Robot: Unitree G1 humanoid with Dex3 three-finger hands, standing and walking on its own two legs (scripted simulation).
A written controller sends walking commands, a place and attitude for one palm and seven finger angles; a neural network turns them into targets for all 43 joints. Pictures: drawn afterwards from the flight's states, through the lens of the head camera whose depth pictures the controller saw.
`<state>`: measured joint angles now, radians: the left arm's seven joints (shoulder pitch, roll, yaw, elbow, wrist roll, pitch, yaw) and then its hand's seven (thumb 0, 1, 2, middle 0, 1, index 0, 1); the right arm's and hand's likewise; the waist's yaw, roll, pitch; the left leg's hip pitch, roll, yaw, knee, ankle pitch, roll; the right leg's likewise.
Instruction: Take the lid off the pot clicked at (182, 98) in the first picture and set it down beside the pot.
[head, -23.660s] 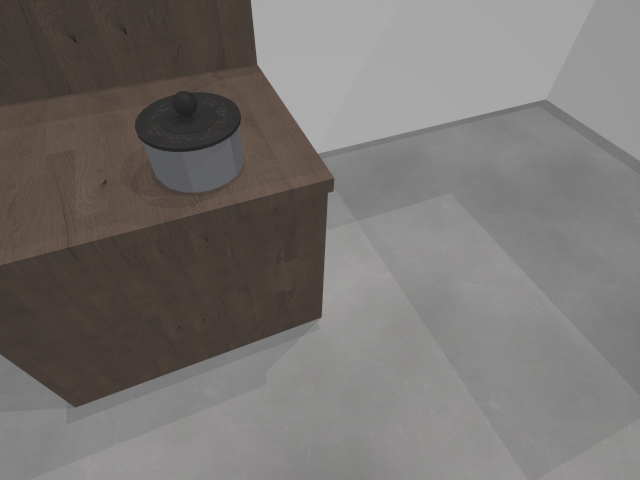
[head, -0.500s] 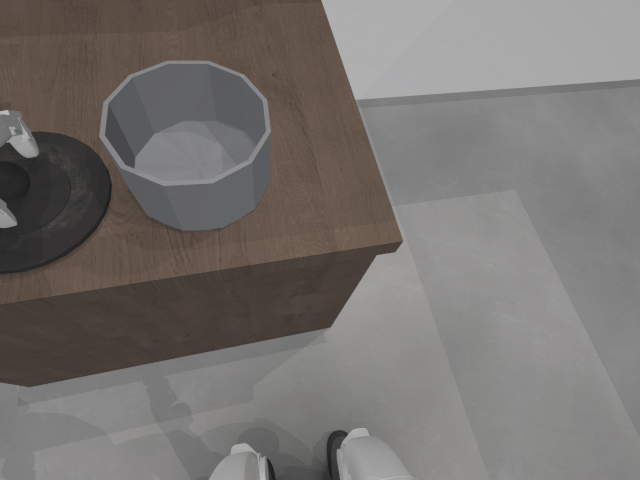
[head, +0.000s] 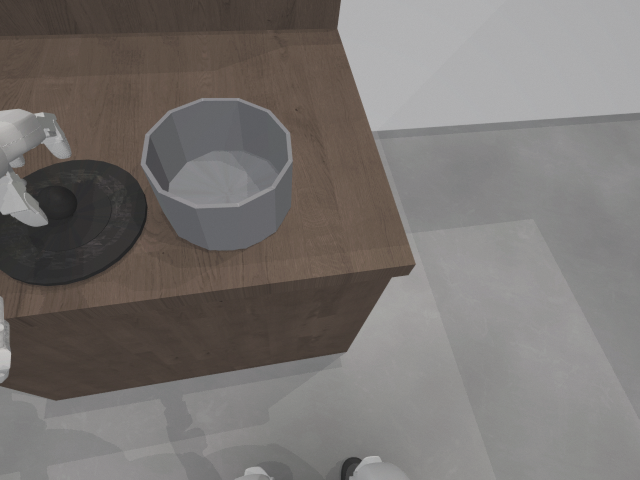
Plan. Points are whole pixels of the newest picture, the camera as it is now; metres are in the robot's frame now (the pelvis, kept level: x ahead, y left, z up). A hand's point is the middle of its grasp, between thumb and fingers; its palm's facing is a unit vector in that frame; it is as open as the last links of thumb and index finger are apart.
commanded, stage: raise the empty hand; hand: left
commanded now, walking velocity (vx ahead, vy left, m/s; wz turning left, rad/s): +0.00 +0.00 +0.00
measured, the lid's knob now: (57, 202) +0.49 +0.33 -0.02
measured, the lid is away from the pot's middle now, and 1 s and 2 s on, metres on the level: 0.23 0.23 0.23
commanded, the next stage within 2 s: draw the hand back to the body in 0.82 s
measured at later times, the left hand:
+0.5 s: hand out of the picture +0.47 +0.34 +0.11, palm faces -0.43 -0.12 -0.90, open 10.9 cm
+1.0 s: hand out of the picture +0.47 +0.32 +0.14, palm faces -0.40 -0.09 -0.91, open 10.9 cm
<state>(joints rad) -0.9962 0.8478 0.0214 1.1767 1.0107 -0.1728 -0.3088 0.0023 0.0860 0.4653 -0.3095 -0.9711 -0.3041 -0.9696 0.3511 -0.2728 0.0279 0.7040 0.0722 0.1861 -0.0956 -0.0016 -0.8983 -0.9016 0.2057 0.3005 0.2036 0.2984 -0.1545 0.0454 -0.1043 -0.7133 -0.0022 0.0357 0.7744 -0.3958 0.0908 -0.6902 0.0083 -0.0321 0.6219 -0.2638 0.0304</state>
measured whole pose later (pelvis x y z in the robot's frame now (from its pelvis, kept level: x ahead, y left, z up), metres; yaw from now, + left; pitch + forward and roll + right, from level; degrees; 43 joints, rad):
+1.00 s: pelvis +0.01 +0.00 +0.02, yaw +1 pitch +14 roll -3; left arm -1.06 0.83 -0.04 1.12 0.99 -0.13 -0.39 0.00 0.08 0.46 -0.31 -0.97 -0.30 -0.97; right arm 0.35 -0.29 0.00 0.71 0.08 0.15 -0.08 0.00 -0.90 -0.90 0.20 0.30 0.20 0.30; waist -0.13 0.05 -0.07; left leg -0.51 -0.03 0.04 0.58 -0.32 0.09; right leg -0.50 -0.02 -0.02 0.46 -0.20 0.02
